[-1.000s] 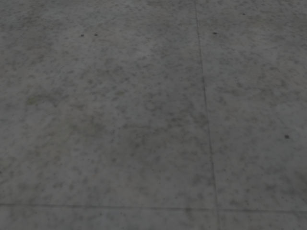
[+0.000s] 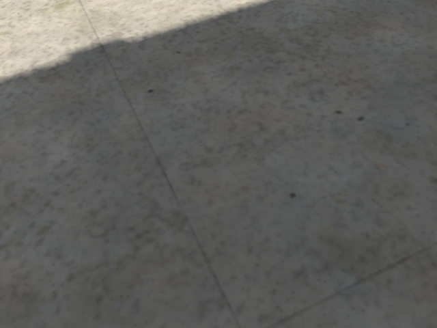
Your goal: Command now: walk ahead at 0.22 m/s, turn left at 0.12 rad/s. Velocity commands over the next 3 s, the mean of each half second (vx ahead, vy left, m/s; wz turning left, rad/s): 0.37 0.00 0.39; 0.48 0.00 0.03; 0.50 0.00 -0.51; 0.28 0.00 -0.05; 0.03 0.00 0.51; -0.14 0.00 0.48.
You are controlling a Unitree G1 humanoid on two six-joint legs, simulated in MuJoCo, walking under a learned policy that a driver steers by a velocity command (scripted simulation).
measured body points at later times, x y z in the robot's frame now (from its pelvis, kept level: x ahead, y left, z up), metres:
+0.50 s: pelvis +0.15 +0.12 -0.03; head +0.18 +0.14 +0.42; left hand +0.08 +0.40 -0.16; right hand +0.40 -0.09 -0.12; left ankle +0.20 +0.23 -0.75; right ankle +0.00 -0.07 -0.71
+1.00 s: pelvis +0.42 +0.22 -0.03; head +0.45 +0.23 +0.42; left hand +0.55 +0.49 -0.12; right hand +0.53 -0.05 -0.15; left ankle +0.20 +0.23 -0.74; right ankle +0.59 +0.17 -0.74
